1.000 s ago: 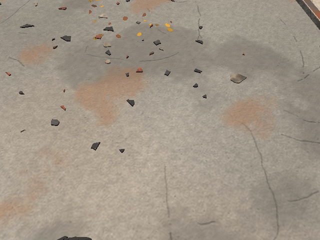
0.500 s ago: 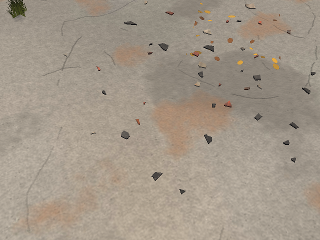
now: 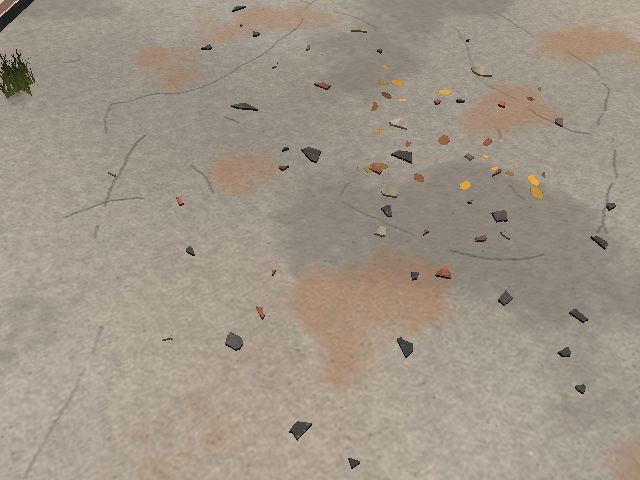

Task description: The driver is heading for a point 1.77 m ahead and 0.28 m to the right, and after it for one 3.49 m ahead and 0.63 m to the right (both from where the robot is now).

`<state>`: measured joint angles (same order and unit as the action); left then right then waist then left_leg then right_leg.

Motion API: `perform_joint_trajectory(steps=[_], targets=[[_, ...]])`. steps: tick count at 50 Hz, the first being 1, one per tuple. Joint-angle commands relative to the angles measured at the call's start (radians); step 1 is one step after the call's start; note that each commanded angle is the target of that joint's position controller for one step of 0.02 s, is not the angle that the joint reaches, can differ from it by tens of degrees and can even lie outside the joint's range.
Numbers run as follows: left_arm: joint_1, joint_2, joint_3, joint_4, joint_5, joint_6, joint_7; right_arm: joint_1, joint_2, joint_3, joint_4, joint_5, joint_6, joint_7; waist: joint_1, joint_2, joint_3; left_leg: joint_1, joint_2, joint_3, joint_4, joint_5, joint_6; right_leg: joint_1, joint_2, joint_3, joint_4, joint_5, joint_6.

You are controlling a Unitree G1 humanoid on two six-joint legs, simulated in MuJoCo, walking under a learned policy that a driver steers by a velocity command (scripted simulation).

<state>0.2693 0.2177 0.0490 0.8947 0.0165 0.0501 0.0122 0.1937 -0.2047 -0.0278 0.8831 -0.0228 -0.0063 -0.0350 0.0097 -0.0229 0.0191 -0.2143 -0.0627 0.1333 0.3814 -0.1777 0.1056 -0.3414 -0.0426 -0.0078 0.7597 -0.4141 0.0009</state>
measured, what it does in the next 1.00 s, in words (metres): steps on the spot, turning right: right foot, then left foot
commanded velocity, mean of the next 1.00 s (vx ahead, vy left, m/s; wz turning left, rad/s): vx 0.01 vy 0.00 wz -0.25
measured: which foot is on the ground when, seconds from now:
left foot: down 0.00-0.12, up 0.14-0.56, down 0.58-1.00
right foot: up 0.00-0.10, down 0.12-0.58, up 0.60-0.80, down 0.82-1.00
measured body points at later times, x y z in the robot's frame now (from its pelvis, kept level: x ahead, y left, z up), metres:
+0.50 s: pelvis +0.00 -0.02 +0.00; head +0.03 -0.04 +0.45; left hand +0.16 +0.23 -0.12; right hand +0.04 -0.31 -0.13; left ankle +0.04 +0.10 -0.71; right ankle -0.04 -0.11 -0.74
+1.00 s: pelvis -0.01 +0.00 +0.00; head +0.00 +0.00 +0.45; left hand +0.11 +0.24 -0.14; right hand +0.01 -0.27 -0.13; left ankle +0.03 +0.09 -0.74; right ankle -0.06 -0.12 -0.74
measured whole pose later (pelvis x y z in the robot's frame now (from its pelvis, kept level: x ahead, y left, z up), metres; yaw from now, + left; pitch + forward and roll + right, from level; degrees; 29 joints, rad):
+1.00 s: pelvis -0.01 +0.00 +0.00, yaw -16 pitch -2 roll +0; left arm 0.22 0.25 0.01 1.02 0.01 0.02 0.02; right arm 0.18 -0.24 -0.01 0.94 -0.01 0.01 -0.02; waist 0.00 0.00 0.04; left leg -0.16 -0.02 0.00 0.39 -0.19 0.03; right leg -0.10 0.02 0.07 0.38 -0.24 0.00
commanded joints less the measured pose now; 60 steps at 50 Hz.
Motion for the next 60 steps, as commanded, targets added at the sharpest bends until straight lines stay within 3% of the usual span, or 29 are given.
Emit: perform_joint_trajectory(steps=[1,4,5,6,7,8,9,10,12,14,22,26,28,29,30,31,32,33,34,36,39,41,42,43,44,47,60], targets=[[-0.009,0.07,0.016,-0.074,-0.007,-0.019,0.004,0.057,-0.174,-0.048,-0.03,0.001,0.004,-0.015,-0.031,0.102,-0.045,0.146,0.352,-0.232,-0.053,0.353,0.146,-0.053,0.018,-0.032,-0.042,-0.06,-0.013],[0.043,0.057,0.013,-0.073,-0.012,-0.032,0.002,0.03,-0.193,-0.06,-0.033,0.007,0.015,-0.019,0.01,0.103,-0.066,0.125,0.33,-0.165,0.048,0.405,0.084,0.071,0.041,-0.057,-0.267,0.095,-0.04],[0.049,0.085,0.018,-0.077,-0.007,-0.039,0.001,0.031,-0.193,-0.064,-0.034,0.006,0.018,-0.017,0.017,0.072,-0.057,0.067,0.299,-0.127,0.112,0.307,0.027,0.133,0.02,0.004,-0.39,0.216,-0.062],[0.065,0.18,0.039,-0.086,0.011,-0.047,0.004,0.037,-0.151,-0.057,-0.059,0.004,0.02,-0.01,-0.001,-0.09,-0.064,-0.089,0.207,-0.042,0.295,0.077,-0.048,0.231,-0.144,0.24,-0.468,0.396,-0.114],[0.088,0.285,0.068,-0.089,0.004,-0.046,0.001,-0.03,-0.093,-0.042,-0.109,0.015,0.026,-0.016,0.024,-0.256,0.004,-0.326,0.01,-0.002,0.433,-0.379,-0.106,0.27,-0.344,0.493,-0.456,0.862,-0.267],[0.144,0.259,0.069,-0.074,0.004,-0.042,0.004,-0.055,-0.11,-0.04,-0.109,0.0,0.037,-0.017,0.052,-0.151,-0.015,-0.346,0.032,-0.108,0.625,-0.448,-0.114,0.268,-0.351,0.458,-0.439,0.921,-0.349],[0.093,0.221,0.062,-0.082,-0.006,-0.037,0.008,-0.037,-0.117,-0.044,-0.097,0.008,0.042,-0.009,0.016,-0.074,-0.009,-0.352,0.05,-0.148,0.69,-0.373,-0.12,0.251,-0.278,0.369,-0.435,0.854,-0.331],[0.012,0.2,0.055,-0.103,-0.007,-0.028,0.01,-0.028,-0.129,-0.048,-0.092,0.016,0.038,-0.003,-0.017,-0.051,0.009,-0.364,0.061,-0.162,0.688,-0.3,-0.123,0.234,-0.208,0.309,-0.435,0.783,-0.282],[-0.043,0.177,0.05,-0.131,-0.016,-0.023,0.009,-0.015,-0.164,-0.057,-0.092,-0.003,0.035,0.008,-0.028,-0.073,-0.024,-0.369,0.06,-0.159,0.697,-0.231,-0.139,0.277,-0.148,0.265,-0.417,0.829,-0.247],[-0.009,0.187,0.054,-0.13,-0.019,-0.025,0.003,-0.014,-0.155,-0.054,-0.101,0.0,0.037,0.013,-0.014,-0.056,-0.062,-0.367,0.056,-0.155,0.688,-0.213,-0.155,0.313,-0.139,0.267,-0.402,0.857,-0.248],[0.013,0.207,0.049,-0.129,0.004,-0.024,0.004,-0.043,-0.142,-0.036,-0.132,0.014,0.047,0.009,0.029,-0.105,-0.059,-0.233,0.062,-0.143,0.435,-0.226,-0.142,0.279,-0.139,0.303,-0.385,0.78,-0.235],[-0.046,0.211,0.04,-0.132,0.006,-0.017,0.0,-0.009,-0.143,-0.032,-0.128,0.022,0.043,0.002,0.012,-0.115,-0.044,-0.076,0.045,-0.131,0.257,-0.216,-0.111,0.2,-0.132,0.335,-0.364,0.717,-0.204],[-0.094,0.197,0.029,-0.132,-0.009,-0.016,0.004,0.054,-0.124,-0.025,-0.106,0.015,0.03,-0.004,-0.041,-0.075,-0.034,0.088,0.053,-0.133,-0.03,-0.002,-0.094,0.127,-0.095,0.334,-0.327,0.582,-0.139],[-0.071,0.156,0.015,-0.135,-0.008,-0.023,0.004,0.055,-0.159,-0.027,-0.109,-0.001,0.015,-0.012,-0.021,0.007,-0.048,0.175,0.165,-0.258,-0.113,0.073,-0.076,0.066,-0.048,0.314,-0.289,0.427,-0.084],[-0.005,0.093,-0.003,-0.132,-0.01,-0.026,0.003,0.016,-0.221,-0.026,-0.132,-0.011,0.003,-0.013,0.03,0.181,-0.074,0.224,0.363,-0.478,-0.152,0.278,-0.019,0.001,0.066,0.209,-0.197,0.12,-0.044],[-0.005,0.149,0.012,-0.113,-0.011,-0.011,0.01,0.0,-0.229,-0.025,-0.122,0.003,0.005,-0.002,0.011,0.24,-0.068,0.053,0.434,-0.505,-0.114,0.384,0.108,0.102,0.113,0.123,-0.141,-0.118,-0.034],[-0.019,0.17,0.016,-0.098,-0.01,-0.003,0.012,-0.023,-0.174,-0.01,-0.125,0.002,-0.001,0.008,0.012,0.188,-0.036,0.029,0.398,-0.478,-0.124,0.353,0.129,0.116,0.094,0.124,-0.08,-0.119,-0.03],[-0.039,0.153,0.014,-0.089,-0.012,-0.002,0.008,-0.044,-0.152,0.0,-0.12,0.004,-0.006,0.011,0.012,0.176,-0.009,0.014,0.35,-0.423,-0.128,0.295,0.107,0.11,0.092,0.124,-0.078,-0.081,-0.026],[-0.042,0.145,0.012,-0.079,-0.013,-0.004,0.004,-0.06,-0.152,0.004,-0.117,0.001,-0.005,0.008,0.02,0.18,-0.006,0.025,0.298,-0.37,-0.122,0.258,0.073,0.114,0.086,0.115,-0.093,-0.049,-0.018],[-0.033,0.128,0.004,-0.054,-0.006,-0.008,-0.002,-0.043,-0.167,0.004,-0.096,0.006,-0.005,0.002,0.015,0.194,-0.023,0.085,0.254,-0.317,-0.081,0.351,0.047,0.124,0.082,0.083,-0.177,0.012,-0.003],[-0.024,0.109,-0.009,-0.013,-0.009,-0.015,0.008,-0.022,-0.179,0.0,-0.066,0.013,0.001,0.003,0.015,0.151,-0.051,0.106,0.227,-0.294,-0.041,0.322,0.015,0.218,0.069,0.059,-0.399,0.213,0.006],[-0.044,0.147,-0.008,-0.002,0.005,-0.022,0.012,-0.008,-0.172,-0.001,-0.058,0.014,0.001,0.008,-0.005,0.122,-0.046,0.035,0.2,-0.3,-0.056,0.138,-0.036,0.292,0.0,0.135,-0.427,0.336,0.003],[-0.055,0.175,-0.004,0.012,0.002,-0.025,0.011,0.013,-0.168,-0.004,-0.051,0.016,0.002,0.013,-0.035,0.067,-0.008,0.017,0.16,-0.276,-0.084,0.065,-0.046,0.254,-0.02,0.15,-0.395,0.361,-0.007],[-0.062,0.159,-0.005,0.03,-0.008,-0.028,0.007,0.004,-0.153,-0.001,-0.033,0.017,0.004,0.012,-0.022,0.02,0.02,0.05,0.141,-0.251,-0.088,0.022,-0.052,0.183,-0.014,0.151,-0.406,0.308,-0.016],[-0.057,0.138,-0.012,0.042,-0.008,-0.033,0.005,-0.005,-0.156,-0.002,-0.022,0.015,0.007,0.01,-0.013,0.013,0.028,0.078,0.141,-0.246,-0.071,0.023,-0.053,0.156,-0.014,0.156,-0.429,0.283,-0.017],[-0.05,0.136,-0.018,0.079,-0.005,-0.044,0.012,-0.001,-0.155,-0.005,0.006,0.013,0.006,0.013,-0.018,-0.014,0.012,0.108,0.149,-0.244,-0.054,0.079,-0.048,0.157,-0.019,0.162,-0.457,0.293,-0.022],[-0.017,0.12,-0.038,0.181,-0.007,-0.052,0.02,0.045,-0.133,0.009,0.138,0.014,0.006,0.012,-0.015,0.02,0.033,0.076,0.141,-0.24,-0.074,0.038,-0.066,0.16,-0.028,0.163,-0.476,0.249,-0.043]])
Keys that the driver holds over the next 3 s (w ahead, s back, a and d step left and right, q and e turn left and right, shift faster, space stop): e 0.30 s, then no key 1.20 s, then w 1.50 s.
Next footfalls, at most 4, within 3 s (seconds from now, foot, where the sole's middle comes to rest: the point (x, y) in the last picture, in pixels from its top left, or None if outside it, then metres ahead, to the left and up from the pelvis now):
0.12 right None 0.00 -0.12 -0.78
0.58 left None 0.07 0.08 -0.78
0.82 right None -0.02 -0.12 -0.78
2.22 right None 0.39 -0.17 -0.78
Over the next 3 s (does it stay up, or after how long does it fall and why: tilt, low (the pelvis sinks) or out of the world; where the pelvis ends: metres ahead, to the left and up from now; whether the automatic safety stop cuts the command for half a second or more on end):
stays up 0.68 -0.14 0.00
